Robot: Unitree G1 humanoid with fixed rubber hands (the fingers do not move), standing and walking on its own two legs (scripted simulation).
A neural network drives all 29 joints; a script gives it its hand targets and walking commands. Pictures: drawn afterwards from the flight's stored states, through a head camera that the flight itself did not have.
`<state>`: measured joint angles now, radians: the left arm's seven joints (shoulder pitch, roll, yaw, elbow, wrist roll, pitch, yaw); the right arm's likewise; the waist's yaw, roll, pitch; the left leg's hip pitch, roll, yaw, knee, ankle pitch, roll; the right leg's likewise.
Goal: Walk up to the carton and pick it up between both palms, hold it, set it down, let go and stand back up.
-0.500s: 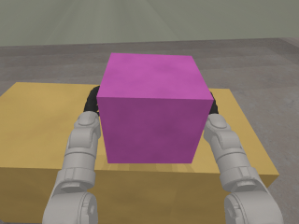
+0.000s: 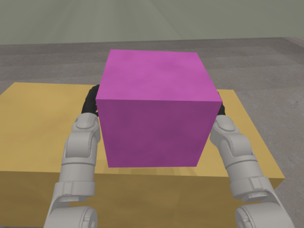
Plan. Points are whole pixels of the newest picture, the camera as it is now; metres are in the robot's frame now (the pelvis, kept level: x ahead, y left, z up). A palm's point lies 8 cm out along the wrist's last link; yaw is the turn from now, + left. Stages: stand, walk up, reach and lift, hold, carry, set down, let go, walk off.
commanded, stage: hold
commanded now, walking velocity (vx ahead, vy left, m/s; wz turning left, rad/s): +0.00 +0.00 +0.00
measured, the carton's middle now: (153, 108) +0.39 +0.00 +0.16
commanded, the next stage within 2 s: none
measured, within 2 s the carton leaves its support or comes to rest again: neither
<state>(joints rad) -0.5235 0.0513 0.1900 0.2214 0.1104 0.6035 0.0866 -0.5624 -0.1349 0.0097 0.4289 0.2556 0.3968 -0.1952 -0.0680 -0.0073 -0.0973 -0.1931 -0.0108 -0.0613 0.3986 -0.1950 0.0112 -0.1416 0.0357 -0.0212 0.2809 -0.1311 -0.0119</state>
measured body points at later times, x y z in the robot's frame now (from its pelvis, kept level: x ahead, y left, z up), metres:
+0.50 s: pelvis -0.01 +0.00 +0.00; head -0.06 +0.02 +0.45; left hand +0.37 +0.17 +0.18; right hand +0.37 -0.16 +0.17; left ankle +0.01 +0.11 -0.75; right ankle +0.01 -0.11 -0.75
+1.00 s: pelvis +0.01 -0.01 +0.00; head -0.03 +0.01 +0.45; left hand +0.39 +0.17 +0.17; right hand +0.39 -0.16 +0.17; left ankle +0.01 +0.11 -0.75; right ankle +0.01 -0.11 -0.75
